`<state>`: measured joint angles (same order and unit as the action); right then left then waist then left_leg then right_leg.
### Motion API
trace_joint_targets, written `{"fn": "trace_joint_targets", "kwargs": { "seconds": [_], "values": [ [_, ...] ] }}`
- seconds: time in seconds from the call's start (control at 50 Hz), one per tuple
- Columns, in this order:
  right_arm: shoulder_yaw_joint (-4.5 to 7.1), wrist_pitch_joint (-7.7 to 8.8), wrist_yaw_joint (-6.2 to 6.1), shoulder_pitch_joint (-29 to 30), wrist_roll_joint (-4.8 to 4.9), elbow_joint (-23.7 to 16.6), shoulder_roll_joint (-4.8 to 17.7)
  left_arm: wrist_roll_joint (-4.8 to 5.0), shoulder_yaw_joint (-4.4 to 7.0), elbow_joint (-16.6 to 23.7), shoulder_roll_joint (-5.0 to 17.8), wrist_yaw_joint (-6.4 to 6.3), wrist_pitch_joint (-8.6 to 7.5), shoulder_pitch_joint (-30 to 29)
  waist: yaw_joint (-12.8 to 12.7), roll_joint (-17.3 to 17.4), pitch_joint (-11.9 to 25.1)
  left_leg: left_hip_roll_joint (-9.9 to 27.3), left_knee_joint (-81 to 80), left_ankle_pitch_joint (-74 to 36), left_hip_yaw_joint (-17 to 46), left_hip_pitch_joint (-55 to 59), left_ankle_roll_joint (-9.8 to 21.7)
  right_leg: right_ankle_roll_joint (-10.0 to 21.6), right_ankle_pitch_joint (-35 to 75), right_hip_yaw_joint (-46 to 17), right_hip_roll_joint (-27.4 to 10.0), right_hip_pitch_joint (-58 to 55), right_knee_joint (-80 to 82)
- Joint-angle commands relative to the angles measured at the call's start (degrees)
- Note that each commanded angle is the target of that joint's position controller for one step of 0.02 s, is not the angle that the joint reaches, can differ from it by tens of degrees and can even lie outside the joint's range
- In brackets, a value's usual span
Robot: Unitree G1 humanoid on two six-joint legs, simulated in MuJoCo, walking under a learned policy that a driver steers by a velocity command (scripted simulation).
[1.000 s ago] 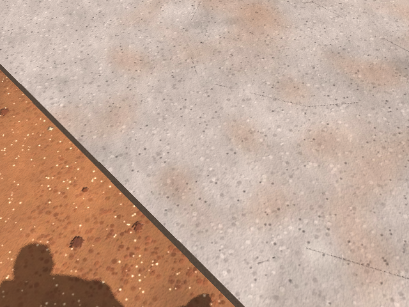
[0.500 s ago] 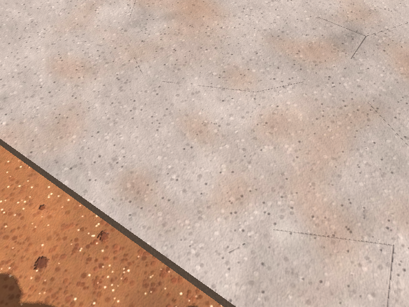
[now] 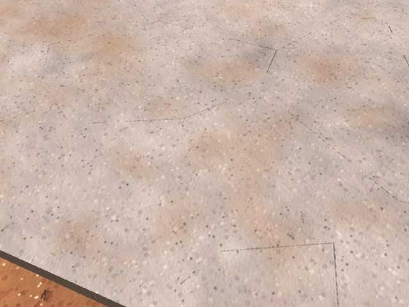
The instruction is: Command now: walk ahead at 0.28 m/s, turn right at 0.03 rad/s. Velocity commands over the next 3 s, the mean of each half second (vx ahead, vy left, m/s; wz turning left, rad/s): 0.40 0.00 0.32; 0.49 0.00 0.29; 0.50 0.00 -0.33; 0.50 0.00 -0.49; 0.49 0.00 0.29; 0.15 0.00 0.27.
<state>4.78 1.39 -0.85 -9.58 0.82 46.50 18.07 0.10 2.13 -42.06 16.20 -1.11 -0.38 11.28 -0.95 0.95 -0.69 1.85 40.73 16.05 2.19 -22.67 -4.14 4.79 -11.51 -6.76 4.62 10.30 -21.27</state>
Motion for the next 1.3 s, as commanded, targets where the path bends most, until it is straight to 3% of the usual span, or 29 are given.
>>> {"fn": "trace_joint_targets", "kwargs": {
  "seconds": [0.02, 0.1, 0.18, 0.2, 0.22, 0.24, 0.26, 0.3, 0.38, 0.46, 0.58, 0.62, 0.64, 0.66, 0.68, 0.7, 0.72, 0.74, 0.8, 0.88, 1.02, 1.06, 1.1, 1.12, 1.14, 1.16, 1.18, 1.22, 1.3],
  "values": [
    [0.22, 2.84, 1.05, 6.9, 0.51, -5.1, 4.7, -0.06, 2.93, 1.5, 11.3, 0.18, -1.26, 2.2, -4.0, -8.7, -1.0, 1.1, -4.4, 0.5, -1.1, -6.1, 2.1, 8.6, -16.5, -16.1, -17.3, -5.3, 10.8],
    [-0.54, 3.95, 2.04, 5.1, 1.11, -4.7, 4.4, 0.51, 2.97, 0.7, 11.4, 0.83, -1.89, 2.4, -2.8, -7.2, -2.0, 0.7, -8.7, 0.0, -2.8, -1.6, 5.6, 8.4, -16.3, -13.6, -18.0, -3.5, 10.6],
    [0.02, 3.96, 1.8, -7.7, 1.37, -0.3, 5.9, 0.03, 1.77, 0.9, 7.5, 1.36, -2.24, 0.3, 4.1, -2.9, 1.3, 0.0, -15.0, -1.3, -0.9, 18.6, 9.5, 4.0, -9.1, -3.9, -12.8, 6.9, -1.7],
    [1.04, 4.04, 1.43, -13.4, 1.13, 0.4, 10.6, -0.84, 0.64, 2.9, 3.9, 1.51, -2.97, -1.8, 5.5, 7.8, 3.2, 10.0, -22.0, 3.9, 16.2, 25.9, 14.2, -0.5, -6.9, 4.7, -5.7, 15.5, -20.2],
    [2.3, 4.34, 2.22, -17.2, 0.63, 0.9, 15.2, -0.31, 1.12, 6.1, 5.7, 1.26, -4.47, -3.9, 6.2, 17.0, 2.2, 18.3, -29.1, 11.4, 38.3, 32.7, 22.4, -3.3, -19.3, 6.4, 0.0, 31.8, -34.4],
    [1.21, 4.84, 2.52, -15.2, 0.45, 0.1, 11.2, 0.97, 1.9, 5.8, 9.1, 1.45, -5.58, -3.9, 5.5, 9.7, -0.3, 19.1, -29.5, 14.6, 38.6, 33.0, 22.8, -2.9, -19.3, 2.1, -3.5, 37.9, -40.6],
    [0.57, 4.99, 2.51, -13.3, 0.11, -1.0, 8.8, 1.45, 2.04, 5.3, 9.6, 1.95, -6.29, -3.9, 4.9, 7.4, -2.0, 16.2, -29.2, 11.6, 33.1, 32.3, 21.1, -2.5, -13.8, 1.4, -5.6, 39.2, -41.8],
    [0.01, 4.4, 2.27, -11.6, 0.09, -2.2, 7.3, -0.22, 2.22, 5.3, 9.1, 2.32, -6.93, -5.5, 4.2, 3.3, -2.6, 12.7, -29.2, -0.1, 25.7, 30.5, 19.1, -3.2, -6.7, 2.4, -7.5, 38.7, -38.0],
    [-0.09, 3.04, 0.61, -12.2, 0.31, -3.2, 7.5, -0.61, 1.75, 6.7, 5.8, 2.78, -6.49, -8.4, 3.3, 4.3, -2.1, 7.7, -30.0, -17.5, 16.4, 23.7, 17.7, -6.9, 1.5, 5.1, -6.2, 31.7, -26.1],
    [0.42, 2.16, -0.67, -14.5, 0.42, -3.1, 8.5, 0.03, 0.82, 9.1, 3.3, 3.06, -6.54, -15.9, 5.6, 5.0, -3.4, 4.6, -29.5, -18.3, 12.9, 14.9, 15.3, -8.4, 13.0, 6.5, -3.2, 22.0, -11.4],
    [1.25, 1.26, -1.29, -15.0, 0.99, -3.0, 8.9, 0.77, 2.4, 9.5, 7.4, 2.88, -7.05, -14.3, 2.8, 6.8, -2.5, 8.5, -23.1, -23.9, 18.6, 19.4, 12.7, -5.3, 11.0, 3.2, -3.4, 14.3, -5.8],
    [0.73, 0.87, -0.92, -13.7, 0.07, -3.8, 7.4, 0.38, 4.05, 6.6, 10.3, 2.17, -7.23, -2.6, -2.9, 6.8, 6.1, 4.7, -9.1, -37.3, 15.1, 19.3, 10.4, -1.7, 11.2, 5.3, -3.8, -1.4, -4.3],
    [-0.49, 0.82, -0.68, -13.5, -1.02, -5.3, 4.4, -0.77, 4.55, 5.7, 12.7, 1.74, -7.09, 6.8, -6.6, 3.1, 15.6, 1.6, 5.7, -27.9, 13.6, 11.1, 9.1, 2.3, 7.3, -3.2, -12.3, -18.0, -7.3],
    [-2.33, 1.48, -0.26, -23.5, 0.4, -5.8, -2.2, -1.1, 5.55, 3.0, 16.4, 2.25, -6.45, 12.0, -2.1, -17.7, 25.0, -7.4, 26.1, 9.3, 8.6, -9.5, 5.3, 12.0, -5.9, -31.7, -26.2, -37.7, -2.5],
    [-1.68, 1.84, -0.25, -23.2, 1.54, -3.9, 3.1, 0.03, 4.19, 2.7, 10.3, 2.74, -6.46, 11.5, -3.2, -15.9, 21.3, -4.9, 33.3, 16.1, 10.3, -15.6, 5.2, 11.5, -14.6, -39.4, -26.8, -34.1, 3.8],
    [-0.61, 2.02, -0.09, -15.9, 2.01, -5.0, 6.8, 0.34, 3.38, 3.1, 7.5, 2.51, -6.25, 7.4, -3.9, -9.6, 11.2, -2.5, 34.7, 11.7, 9.1, -18.3, 5.3, 9.3, -13.7, -29.8, -24.4, -25.6, 4.8],
    [-0.74, 2.25, -0.19, -10.8, 1.34, -6.3, 6.9, -0.08, 3.08, 3.2, 6.9, 2.45, -5.96, 4.3, -3.1, -3.8, 6.1, -0.2, 33.1, 7.8, 6.8, -17.0, 5.3, 8.2, -6.8, -22.5, -22.1, -17.6, 5.4],
    [-0.66, 2.62, -0.04, -7.5, 0.34, -7.3, 6.3, -0.45, 2.85, 2.6, 6.2, 2.49, -5.75, 2.7, -2.1, -2.4, 2.2, 1.3, 30.0, 5.7, 5.8, -16.2, 5.3, 8.1, 0.3, -17.7, -20.1, -11.1, 6.7],
    [-1.22, 2.36, 0.68, -8.5, 0.4, -7.4, 3.2, -0.45, 2.42, 1.5, 5.1, 2.4, -6.24, 1.7, 1.1, -5.9, 1.5, 4.0, 23.5, 4.0, 4.1, -11.8, 5.3, 9.0, 7.2, -10.9, -17.5, -4.2, 10.5],
    [-2.84, 2.64, 1.3, -2.0, -0.85, -9.8, 0.8, 0.68, 3.27, -0.1, 8.6, 2.14, -6.37, 2.5, 0.2, -4.9, -1.2, 5.5, 9.1, -3.5, 1.5, -11.7, 4.0, 9.8, 8.9, -4.7, -17.2, -0.1, 14.5],
    [-2.49, 3.66, 2.48, 8.9, 0.1, -13.3, 3.1, 1.95, 3.65, -3.3, 11.3, 2.07, -4.72, 8.8, -2.7, -4.3, -2.9, 2.0, -8.3, -14.6, -0.3, -5.5, 4.8, 5.8, 9.6, -1.5, -17.7, -3.4, 11.7],
    [-1.69, 4.05, 2.61, 6.8, 0.1, -13.1, 4.5, 1.85, 3.75, -3.8, 12.0, 1.78, -3.82, 9.1, -0.4, -4.7, -2.0, 0.8, -11.5, -12.4, -1.0, -0.7, 5.8, 4.4, 12.0, -2.6, -18.3, -5.0, 7.8],
    [0.67, 4.06, 1.83, -5.4, -0.32, -9.9, 8.6, 1.09, 2.65, -3.6, 9.6, 1.63, -3.58, 9.1, 6.1, -3.2, 5.6, 1.0, -13.1, -11.3, -1.0, 17.9, 8.3, 1.1, 18.9, 0.9, -13.3, -0.5, -8.2],
    [1.9, 3.69, 1.04, -15.1, -1.32, -9.2, 13.4, -0.71, 0.84, -1.5, 4.8, 1.58, -3.75, 9.4, 9.4, 5.6, 15.2, 13.8, -12.4, -10.6, 12.3, 33.1, 11.9, -1.8, 1.9, 4.3, -8.5, 10.0, -27.8],
    [2.14, 3.12, 1.46, -15.9, -1.92, -8.6, 15.5, 1.15, -0.06, -0.8, 1.2, 1.43, -4.5, 15.9, 5.8, 19.6, 20.5, 23.0, -21.2, 4.9, 35.9, 42.5, 18.5, -3.9, -22.4, 3.4, -2.3, 26.5, -43.5],
    [0.79, 3.29, 1.77, -14.1, -1.28, -8.9, 9.7, 2.46, 1.59, -1.7, 7.8, 1.28, -4.54, 12.9, 7.2, 10.8, 14.2, 21.0, -24.2, 11.6, 35.2, 37.4, 17.1, -3.9, -20.3, -1.1, -5.0, 31.6, -50.0],
    [-0.01, 3.53, 1.84, -11.0, -0.79, -8.8, 7.3, 2.88, 2.33, -0.6, 9.5, 1.32, -4.46, 8.9, 6.5, 8.3, 7.9, 19.5, -24.7, 9.2, 26.4, 31.6, 15.4, -3.4, -14.9, -0.5, -7.1, 33.6, -50.3],
    [-0.79, 4.08, 2.14, -5.0, -1.32, -8.7, 4.1, 1.71, 2.5, -0.5, 7.9, 1.05, -3.66, 6.8, 3.3, 5.5, 2.8, 15.0, -27.4, -2.3, 15.3, 21.8, 14.3, -4.2, -7.2, 0.3, -10.7, 30.0, -46.3],
    [-0.19, 5.74, 1.74, -2.9, -1.79, -6.9, 3.9, 1.68, 2.33, -0.2, 4.4, 1.34, -1.53, 6.6, 0.7, 4.2, 0.4, 13.4, -32.0, -15.3, 3.9, 16.0, 14.7, -5.4, -0.7, 0.4, -12.1, 26.7, -43.1]
  ]
}}
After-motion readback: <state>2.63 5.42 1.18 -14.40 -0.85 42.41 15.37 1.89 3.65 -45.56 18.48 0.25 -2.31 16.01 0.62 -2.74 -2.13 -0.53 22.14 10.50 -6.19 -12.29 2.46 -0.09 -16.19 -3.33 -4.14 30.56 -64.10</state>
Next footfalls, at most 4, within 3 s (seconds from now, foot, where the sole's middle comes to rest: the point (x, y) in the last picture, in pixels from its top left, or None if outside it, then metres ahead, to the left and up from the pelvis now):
0.18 left None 0.10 0.15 -0.79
0.64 right None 0.48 0.02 -0.79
1.10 left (122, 273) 0.62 0.36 -0.79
1.64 right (178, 193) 0.95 0.19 -0.79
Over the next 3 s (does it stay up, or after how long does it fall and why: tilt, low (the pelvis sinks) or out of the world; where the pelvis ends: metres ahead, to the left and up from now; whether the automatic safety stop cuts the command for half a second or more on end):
stays up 1.42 0.30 -0.02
